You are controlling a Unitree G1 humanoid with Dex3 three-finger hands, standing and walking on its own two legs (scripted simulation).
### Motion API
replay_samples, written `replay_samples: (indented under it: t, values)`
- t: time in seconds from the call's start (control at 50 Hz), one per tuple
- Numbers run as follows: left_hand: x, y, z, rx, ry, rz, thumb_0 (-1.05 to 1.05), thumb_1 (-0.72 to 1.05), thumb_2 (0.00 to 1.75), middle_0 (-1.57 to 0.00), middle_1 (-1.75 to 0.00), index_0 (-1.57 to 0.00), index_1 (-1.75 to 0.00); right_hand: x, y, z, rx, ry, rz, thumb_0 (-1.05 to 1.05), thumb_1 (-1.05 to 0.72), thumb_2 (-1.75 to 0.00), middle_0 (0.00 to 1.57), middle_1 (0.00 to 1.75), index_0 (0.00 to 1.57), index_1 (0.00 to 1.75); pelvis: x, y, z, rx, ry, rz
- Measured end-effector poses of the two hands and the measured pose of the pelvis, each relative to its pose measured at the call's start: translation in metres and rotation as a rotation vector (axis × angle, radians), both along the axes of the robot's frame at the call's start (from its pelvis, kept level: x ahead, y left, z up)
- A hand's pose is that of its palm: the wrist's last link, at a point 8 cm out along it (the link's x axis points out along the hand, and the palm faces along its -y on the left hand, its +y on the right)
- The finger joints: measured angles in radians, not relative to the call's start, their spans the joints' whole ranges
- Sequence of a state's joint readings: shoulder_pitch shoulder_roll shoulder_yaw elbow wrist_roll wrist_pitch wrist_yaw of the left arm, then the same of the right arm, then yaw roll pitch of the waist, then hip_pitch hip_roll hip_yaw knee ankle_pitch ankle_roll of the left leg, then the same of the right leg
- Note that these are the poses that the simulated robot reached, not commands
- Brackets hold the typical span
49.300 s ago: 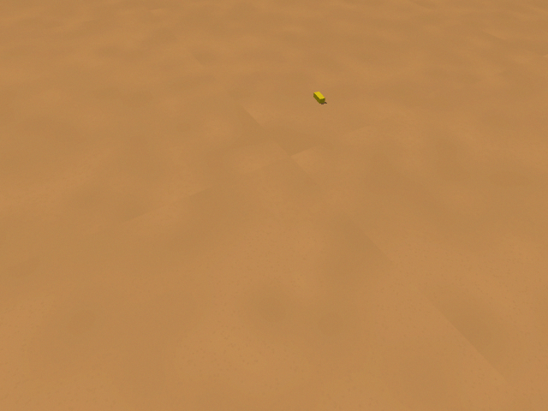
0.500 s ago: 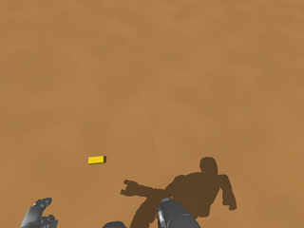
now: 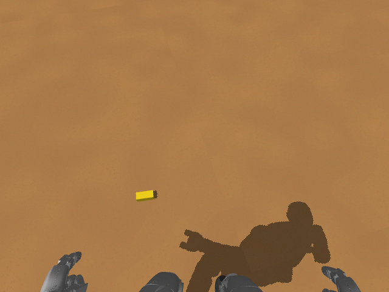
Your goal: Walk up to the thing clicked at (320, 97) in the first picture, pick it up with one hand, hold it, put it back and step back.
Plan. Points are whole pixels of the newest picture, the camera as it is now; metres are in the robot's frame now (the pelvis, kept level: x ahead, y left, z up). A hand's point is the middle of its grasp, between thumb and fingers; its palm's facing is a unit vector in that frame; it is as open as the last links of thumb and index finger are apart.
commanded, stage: step back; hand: left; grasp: from above
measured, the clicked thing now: (145, 195) +0.58 +0.30 -0.75
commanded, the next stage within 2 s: none
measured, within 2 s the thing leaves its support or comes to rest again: neither
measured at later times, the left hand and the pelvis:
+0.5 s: hand out of the picture -0.08 +0.28 -0.17, palm faces -0.06 -0.92 -0.38, open 7.4 cm; pelvis -0.15 +0.00 -0.01, yaw -4 degrees
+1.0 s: hand out of the picture -0.18 +0.21 -0.14, palm faces +0.04 -0.91 -0.41, open 7.4 cm; pelvis -0.32 -0.06 -0.02, yaw +4 degrees
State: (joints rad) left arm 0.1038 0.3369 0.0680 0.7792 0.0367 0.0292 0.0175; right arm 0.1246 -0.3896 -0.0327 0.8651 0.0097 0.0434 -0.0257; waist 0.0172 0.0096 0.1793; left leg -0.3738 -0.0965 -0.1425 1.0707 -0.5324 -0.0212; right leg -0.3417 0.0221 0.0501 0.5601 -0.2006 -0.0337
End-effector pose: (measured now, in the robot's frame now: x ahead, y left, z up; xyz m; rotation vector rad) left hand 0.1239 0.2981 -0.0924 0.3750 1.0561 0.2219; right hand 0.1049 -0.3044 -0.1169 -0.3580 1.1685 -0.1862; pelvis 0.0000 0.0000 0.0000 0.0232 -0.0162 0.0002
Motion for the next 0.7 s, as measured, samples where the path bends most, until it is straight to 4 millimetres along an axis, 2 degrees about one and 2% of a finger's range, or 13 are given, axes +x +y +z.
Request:
replay_samples:
  t: [0.06, 0.14, 0.2, 0.26, 0.32, 0.4, 0.5, 0.58, 0.64, 0.7]
  values:
    - [-0.013, 0.005, -0.005, -0.012, -0.026, -0.003, 0.0, 0.9, 0.9, -0.21, -0.3, -0.2, -0.3, -0.018, 0.001, 0.0, -0.033, 0.011, 0.016, 0.01, -0.91, -0.9, 0.21, 0.3, 0.2, 0.3, -0.018, 0.007, -0.005, -0.016, -0.005, 0.023]
    - [-0.039, 0.019, -0.024, -0.043, -0.037, 0.006, 0.0, 0.9, 0.9, -0.21, -0.3, -0.2, -0.3, -0.049, 0.011, 0.002, -0.068, 0.016, 0.027, 0.01, -0.91, -0.9, 0.2, 0.3, 0.2, 0.3, -0.046, 0.018, -0.015, -0.006, -0.038, 0.04]
    - [-0.067, 0.026, -0.032, -0.059, 0.01, 0.025, 0.0, 0.9, 0.9, -0.21, -0.3, -0.2, -0.3, -0.077, 0.019, 0.013, -0.066, 0.02, 0.026, 0.01, -0.91, -0.9, 0.2, 0.3, 0.2, 0.3, -0.061, 0.022, -0.011, -0.018, -0.046, 0.027]
    - [-0.096, 0.031, -0.03, -0.071, 0.052, 0.045, 0.0, 0.9, 0.9, -0.2, -0.3, -0.2, -0.3, -0.1, 0.022, 0.027, -0.078, 0.031, 0.02, 0.01, -0.91, -0.9, 0.21, 0.3, 0.2, 0.3, -0.075, 0.022, -0.001, -0.056, -0.035, 0.027]
    - [-0.126, 0.036, -0.03, -0.071, 0.087, 0.059, 0.0, 0.9, 0.9, -0.2, -0.3, -0.2, -0.3, -0.112, 0.019, 0.037, -0.09, 0.021, 0.016, 0.01, -0.91, -0.9, 0.21, 0.3, 0.2, 0.3, -0.09, 0.02, 0.003, -0.057, -0.016, 0.003]
    - [-0.169, 0.038, -0.033, -0.044, 0.155, 0.056, 0.0, 0.9, 0.9, -0.2, -0.3, -0.2, -0.3, -0.122, 0.012, 0.04, -0.098, -0.036, 0.009, 0.01, -0.9, -0.9, 0.21, 0.3, 0.2, 0.3, -0.115, 0.015, 0.002, -0.049, -0.011, -0.028]
    - [-0.208, 0.026, -0.038, -0.017, 0.214, 0.024, 0.0, 0.9, 0.9, -0.2, -0.3, -0.2, -0.3, -0.145, -0.004, 0.031, -0.083, -0.112, -0.002, 0.01, -0.9, -0.9, 0.21, 0.3, 0.2, 0.3, -0.152, 0.001, -0.007, -0.034, -0.026, -0.071]
    - [-0.231, 0.005, -0.037, 0.0, 0.193, -0.007, 0.0, 0.91, 0.9, -0.2, -0.3, -0.2, -0.3, -0.174, -0.028, 0.012, -0.06, -0.14, -0.015, 0.01, -0.9, -0.9, 0.21, 0.3, 0.2, 0.3, -0.186, -0.017, -0.02, -0.015, -0.035, -0.097]
    - [-0.256, -0.015, -0.026, 0.0, 0.168, -0.002, 0.0, 0.91, 0.9, -0.2, -0.3, -0.2, -0.3, -0.202, -0.045, -0.003, -0.039, -0.123, -0.047, 0.01, -0.91, -0.9, 0.21, 0.3, 0.2, 0.3, -0.209, -0.029, -0.021, -0.049, -0.058, -0.062]
    - [-0.279, -0.028, -0.009, 0.007, 0.153, 0.007, 0.0, 0.9, 0.9, -0.21, -0.3, -0.2, -0.3, -0.235, -0.053, -0.004, -0.018, -0.065, -0.071, 0.01, -0.91, -0.9, 0.21, 0.3, 0.2, 0.3, -0.223, -0.038, -0.01, 0.02, -0.044, -0.078]
